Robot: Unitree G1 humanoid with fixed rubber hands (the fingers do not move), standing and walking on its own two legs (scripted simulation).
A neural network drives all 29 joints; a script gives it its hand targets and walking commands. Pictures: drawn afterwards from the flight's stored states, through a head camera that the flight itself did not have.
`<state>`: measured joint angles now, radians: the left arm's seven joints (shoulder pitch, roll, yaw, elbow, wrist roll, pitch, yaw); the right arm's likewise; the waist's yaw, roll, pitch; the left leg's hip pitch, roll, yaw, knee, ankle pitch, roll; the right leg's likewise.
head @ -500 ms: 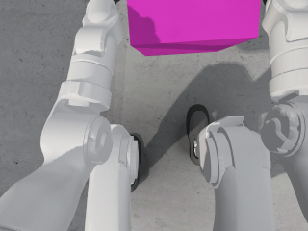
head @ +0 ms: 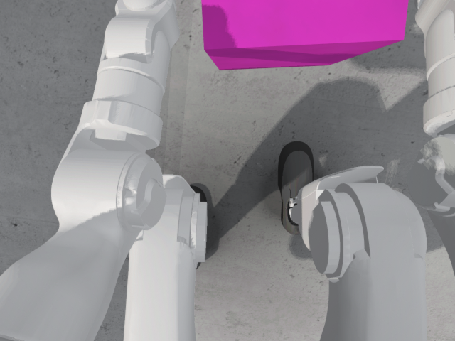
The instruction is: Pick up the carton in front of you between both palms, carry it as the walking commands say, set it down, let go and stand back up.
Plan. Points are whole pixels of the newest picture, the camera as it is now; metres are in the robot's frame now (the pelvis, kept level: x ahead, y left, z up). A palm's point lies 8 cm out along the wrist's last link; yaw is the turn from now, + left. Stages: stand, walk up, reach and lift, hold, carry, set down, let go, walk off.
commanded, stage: set down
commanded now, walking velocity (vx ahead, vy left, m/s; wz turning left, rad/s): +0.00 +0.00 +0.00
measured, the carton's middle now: out of the picture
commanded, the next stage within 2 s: let go in 1.68 s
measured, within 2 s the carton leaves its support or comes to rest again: neither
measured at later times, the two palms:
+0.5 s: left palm out of the picture +0.57 +0.06 -0.19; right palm out of the picture +0.51 -0.29 -0.20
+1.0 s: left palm out of the picture +0.59 +0.05 -0.05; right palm out of the picture +0.54 -0.31 -0.06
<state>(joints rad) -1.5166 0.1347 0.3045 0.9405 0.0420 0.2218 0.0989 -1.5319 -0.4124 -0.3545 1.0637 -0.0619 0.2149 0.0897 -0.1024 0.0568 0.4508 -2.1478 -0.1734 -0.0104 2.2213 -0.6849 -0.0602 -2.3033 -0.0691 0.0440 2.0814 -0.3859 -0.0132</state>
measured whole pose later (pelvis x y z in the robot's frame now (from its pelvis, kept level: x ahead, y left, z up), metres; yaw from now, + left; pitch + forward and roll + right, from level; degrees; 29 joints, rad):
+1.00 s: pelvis +0.01 +0.00 +0.06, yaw -1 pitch +40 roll +4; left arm -1.45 0.23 0.22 0.93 -0.07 0.23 0.18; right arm -1.47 -0.47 -0.26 1.08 0.07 0.16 0.01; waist -0.08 0.05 0.24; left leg -2.03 -0.11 0.01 2.00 -0.67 -0.04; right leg -2.20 -0.02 0.06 1.88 -0.38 0.00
